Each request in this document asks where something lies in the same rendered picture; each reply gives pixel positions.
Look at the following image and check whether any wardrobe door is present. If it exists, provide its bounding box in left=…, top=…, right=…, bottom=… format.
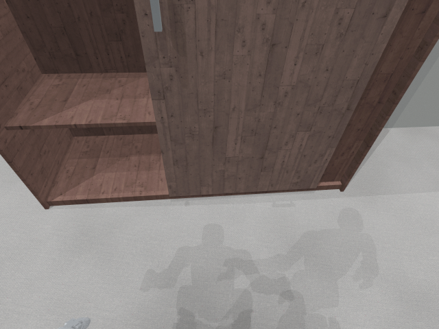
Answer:
left=319, top=0, right=439, bottom=182
left=134, top=0, right=408, bottom=197

